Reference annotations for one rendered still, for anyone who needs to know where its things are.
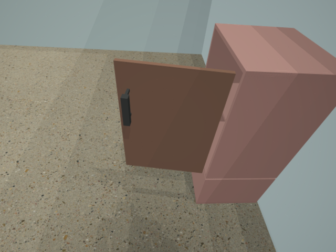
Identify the cupboard door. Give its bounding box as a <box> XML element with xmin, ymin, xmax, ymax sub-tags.
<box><xmin>113</xmin><ymin>58</ymin><xmax>236</xmax><ymax>173</ymax></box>

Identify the handle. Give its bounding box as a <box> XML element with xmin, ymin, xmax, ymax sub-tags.
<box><xmin>120</xmin><ymin>89</ymin><xmax>131</xmax><ymax>126</ymax></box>

